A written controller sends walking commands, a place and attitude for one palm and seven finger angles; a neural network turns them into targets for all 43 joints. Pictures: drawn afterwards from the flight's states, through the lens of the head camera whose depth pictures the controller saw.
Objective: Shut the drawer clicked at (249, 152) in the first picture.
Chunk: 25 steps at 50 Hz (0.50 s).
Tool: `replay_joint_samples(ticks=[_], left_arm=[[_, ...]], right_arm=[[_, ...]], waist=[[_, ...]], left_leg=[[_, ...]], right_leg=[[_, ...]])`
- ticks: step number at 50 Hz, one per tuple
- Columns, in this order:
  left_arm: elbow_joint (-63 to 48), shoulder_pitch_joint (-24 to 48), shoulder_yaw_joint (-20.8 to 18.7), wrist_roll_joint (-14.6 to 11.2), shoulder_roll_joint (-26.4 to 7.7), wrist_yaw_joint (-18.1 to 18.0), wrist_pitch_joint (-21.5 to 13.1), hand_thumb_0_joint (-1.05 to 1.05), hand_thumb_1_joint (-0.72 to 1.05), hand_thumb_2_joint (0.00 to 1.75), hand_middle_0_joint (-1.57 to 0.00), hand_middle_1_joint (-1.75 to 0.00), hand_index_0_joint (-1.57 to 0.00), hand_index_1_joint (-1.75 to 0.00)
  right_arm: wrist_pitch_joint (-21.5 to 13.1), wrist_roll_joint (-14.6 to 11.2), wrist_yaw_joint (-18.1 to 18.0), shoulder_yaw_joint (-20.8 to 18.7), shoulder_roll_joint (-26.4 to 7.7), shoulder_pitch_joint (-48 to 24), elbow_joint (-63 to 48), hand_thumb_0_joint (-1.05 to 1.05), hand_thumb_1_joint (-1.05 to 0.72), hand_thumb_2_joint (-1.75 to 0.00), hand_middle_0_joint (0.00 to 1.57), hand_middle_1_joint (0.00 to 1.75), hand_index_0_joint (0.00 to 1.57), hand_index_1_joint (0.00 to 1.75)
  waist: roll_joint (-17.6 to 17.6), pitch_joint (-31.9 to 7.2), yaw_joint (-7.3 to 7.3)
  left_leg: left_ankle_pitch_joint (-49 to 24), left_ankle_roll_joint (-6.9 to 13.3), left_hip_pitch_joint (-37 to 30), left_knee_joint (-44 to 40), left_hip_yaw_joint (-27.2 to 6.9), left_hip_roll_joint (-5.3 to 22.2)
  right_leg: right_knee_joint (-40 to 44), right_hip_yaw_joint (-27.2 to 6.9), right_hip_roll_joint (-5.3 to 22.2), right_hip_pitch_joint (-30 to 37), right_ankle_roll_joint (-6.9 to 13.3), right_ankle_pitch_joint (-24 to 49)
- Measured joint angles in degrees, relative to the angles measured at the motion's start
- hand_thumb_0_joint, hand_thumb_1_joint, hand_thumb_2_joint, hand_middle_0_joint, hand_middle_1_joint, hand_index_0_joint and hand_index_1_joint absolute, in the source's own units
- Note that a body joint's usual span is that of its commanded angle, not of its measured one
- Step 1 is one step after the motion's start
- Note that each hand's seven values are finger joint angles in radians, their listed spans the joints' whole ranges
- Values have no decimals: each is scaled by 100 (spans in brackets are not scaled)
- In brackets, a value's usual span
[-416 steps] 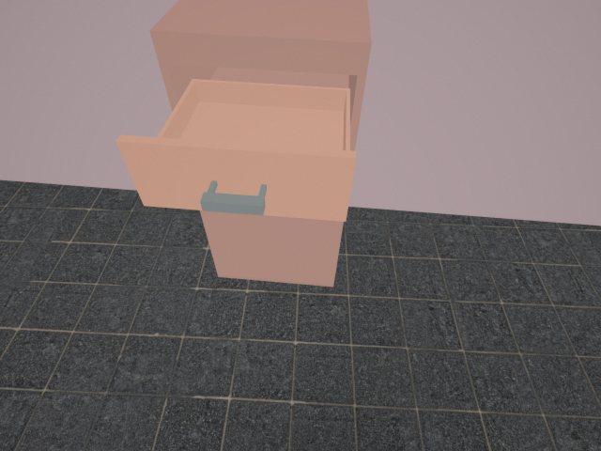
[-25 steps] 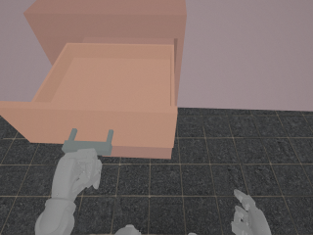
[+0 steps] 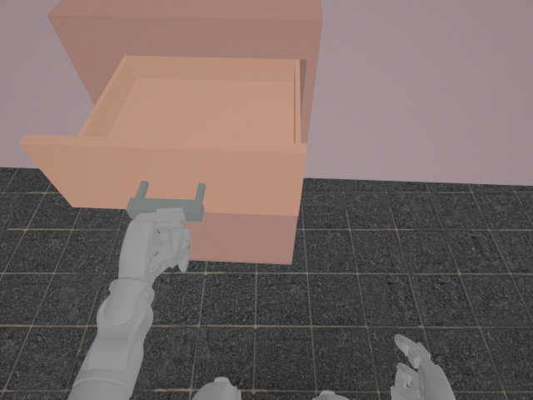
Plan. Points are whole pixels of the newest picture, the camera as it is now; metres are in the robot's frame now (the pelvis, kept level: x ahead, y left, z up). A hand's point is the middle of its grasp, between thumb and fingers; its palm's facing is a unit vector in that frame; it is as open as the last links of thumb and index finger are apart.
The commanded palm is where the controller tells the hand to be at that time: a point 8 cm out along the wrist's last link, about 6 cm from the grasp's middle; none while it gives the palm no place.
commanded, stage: push the drawer shut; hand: left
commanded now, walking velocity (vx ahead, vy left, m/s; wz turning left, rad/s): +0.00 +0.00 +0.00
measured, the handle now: (169, 198) +0.40 +0.17 +0.06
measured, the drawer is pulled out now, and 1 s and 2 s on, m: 0.23 0.11 0.00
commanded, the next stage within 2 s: none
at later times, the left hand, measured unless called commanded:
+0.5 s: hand (192, 212) +0.38 +0.13 +0.06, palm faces -0.02 -1.00 -0.05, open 3.2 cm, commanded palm +0.37 +0.19 +0.07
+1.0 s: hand (196, 177) +0.45 +0.13 +0.06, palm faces -0.02 -1.00 -0.03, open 3.1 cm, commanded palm +0.44 +0.19 +0.07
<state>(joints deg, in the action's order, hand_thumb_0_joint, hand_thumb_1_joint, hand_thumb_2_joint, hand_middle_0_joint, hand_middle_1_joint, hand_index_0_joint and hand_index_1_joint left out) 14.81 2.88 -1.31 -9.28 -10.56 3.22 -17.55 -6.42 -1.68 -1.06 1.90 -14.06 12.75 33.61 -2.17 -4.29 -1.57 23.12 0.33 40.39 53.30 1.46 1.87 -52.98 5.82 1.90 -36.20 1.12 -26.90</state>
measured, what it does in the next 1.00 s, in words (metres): stands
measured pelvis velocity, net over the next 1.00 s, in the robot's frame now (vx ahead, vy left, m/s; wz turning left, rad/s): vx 0.00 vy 0.00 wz -0.03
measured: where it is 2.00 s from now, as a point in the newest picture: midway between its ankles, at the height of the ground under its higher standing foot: outside the picture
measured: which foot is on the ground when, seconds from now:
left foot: down 0.00-1.00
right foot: down 0.00-1.00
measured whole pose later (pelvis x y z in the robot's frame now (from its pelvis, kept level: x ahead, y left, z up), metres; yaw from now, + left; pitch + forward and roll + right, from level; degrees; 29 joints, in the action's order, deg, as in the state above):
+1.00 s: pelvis +0.00 +0.00 +0.00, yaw -2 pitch +15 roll -1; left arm 55.0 37.8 -12.7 -7.2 -16.2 5.7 -24.4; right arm -1.1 -0.8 0.2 0.9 -14.7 17.9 37.7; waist -1.3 -4.8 -5.8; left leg 22.7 0.6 46.6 54.4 2.3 2.9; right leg -53.8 4.7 0.9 -42.9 1.1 -25.8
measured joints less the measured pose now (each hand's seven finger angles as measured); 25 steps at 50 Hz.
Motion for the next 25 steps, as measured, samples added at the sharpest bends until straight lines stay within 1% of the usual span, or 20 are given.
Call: replay_joint_samples(ticks=[6,11,17,25], left_arm=[[550,490,-131,13,-18,-46,-56,0,91,96,-140,-160,-140,-160],[850,730,-213,32,-3,-88,-147,1,92,96,-140,-160,-140,-160],[1207,1010,-313,57,-25,-67,-287,0,92,96,-140,-160,-140,-160],[1643,1346,-477,51,-90,16,-390,1,90,94,-140,-160,-140,-160]], right_arm=[[59,2,27,-27,-32,71,72,1,-90,-90,21,29,21,30],[123,7,70,-88,-65,175,121,1,-90,-90,20,29,21,30],[221,17,91,-129,-81,256,212,1,-90,-90,20,29,21,30],[316,27,117,-147,-56,303,278,1,-91,-90,20,29,20,30]], waist=[[26,3,-55],[38,0,-86],[62,1,-115],[63,-14,-154]], left_leg=[[-42,5,-36,-96,48,13],[-52,8,-61,-157,89,20],[-48,8,-38,-176,108,27],[-46,3,-15,-194,127,47]], right_leg=[[80,-48,-15,4,-6,55],[127,-90,-24,4,-12,74],[139,-111,-32,-31,-13,75],[159,-133,-53,-67,-9,86]])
